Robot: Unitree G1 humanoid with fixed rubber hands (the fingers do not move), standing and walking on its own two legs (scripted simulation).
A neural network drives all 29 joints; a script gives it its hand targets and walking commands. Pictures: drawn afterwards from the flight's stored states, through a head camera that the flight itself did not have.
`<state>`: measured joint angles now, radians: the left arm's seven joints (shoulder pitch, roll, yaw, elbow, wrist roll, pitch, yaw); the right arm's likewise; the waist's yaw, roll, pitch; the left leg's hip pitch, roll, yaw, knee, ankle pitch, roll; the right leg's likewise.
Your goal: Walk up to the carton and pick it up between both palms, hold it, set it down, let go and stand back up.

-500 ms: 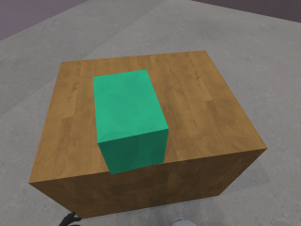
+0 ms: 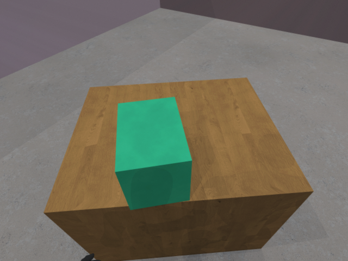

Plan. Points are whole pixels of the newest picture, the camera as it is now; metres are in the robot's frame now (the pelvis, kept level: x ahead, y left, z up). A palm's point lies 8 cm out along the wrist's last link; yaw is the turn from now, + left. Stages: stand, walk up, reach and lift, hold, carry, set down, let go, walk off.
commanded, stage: walk up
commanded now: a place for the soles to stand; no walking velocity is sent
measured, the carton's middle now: (153, 151) +0.46 +0.09 -0.04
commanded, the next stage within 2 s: none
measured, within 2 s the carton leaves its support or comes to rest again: neither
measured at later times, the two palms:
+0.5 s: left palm out of the picture +0.09 +0.25 -0.12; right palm out of the picture +0.10 -0.26 -0.10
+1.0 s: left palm out of the picture +0.05 +0.27 -0.13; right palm out of the picture +0.17 -0.25 -0.10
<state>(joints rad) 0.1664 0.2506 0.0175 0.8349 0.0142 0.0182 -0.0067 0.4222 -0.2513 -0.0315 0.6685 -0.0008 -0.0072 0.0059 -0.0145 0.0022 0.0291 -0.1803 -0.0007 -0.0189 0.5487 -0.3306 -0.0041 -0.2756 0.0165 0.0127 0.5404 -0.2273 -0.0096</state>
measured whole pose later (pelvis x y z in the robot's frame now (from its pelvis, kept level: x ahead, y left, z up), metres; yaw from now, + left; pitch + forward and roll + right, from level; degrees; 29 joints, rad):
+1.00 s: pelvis +0.02 -0.02 -0.01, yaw +14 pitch -2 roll -1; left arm 0.19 0.30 0.01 0.79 0.02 0.05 -0.01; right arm 0.34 -0.25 -0.03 0.62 -0.01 0.00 -0.02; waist 0.03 -0.01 0.06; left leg -0.28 -0.06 -0.24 0.71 -0.39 -0.03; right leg -0.27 -0.06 -0.21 0.66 -0.36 -0.03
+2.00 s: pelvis +0.01 -0.04 -0.01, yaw +21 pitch -3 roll -1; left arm 0.29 0.31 -0.01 0.77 0.00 0.05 -0.01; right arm 0.29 -0.25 -0.03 0.65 -0.01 0.02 -0.02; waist 0.03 0.00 0.07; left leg -0.28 -0.05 -0.21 0.70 -0.36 -0.04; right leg -0.22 -0.08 -0.28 0.67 -0.38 -0.05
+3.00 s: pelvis +0.00 -0.04 +0.00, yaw +12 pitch -4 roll +0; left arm 0.19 0.29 0.04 0.48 -0.07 0.12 -0.01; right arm 0.10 -0.05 -0.03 0.73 -0.02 -0.24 -0.05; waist 0.05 -0.06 0.08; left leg -0.16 0.04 -0.04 0.49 -0.25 -0.05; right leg -0.18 0.01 -0.11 0.49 -0.24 -0.06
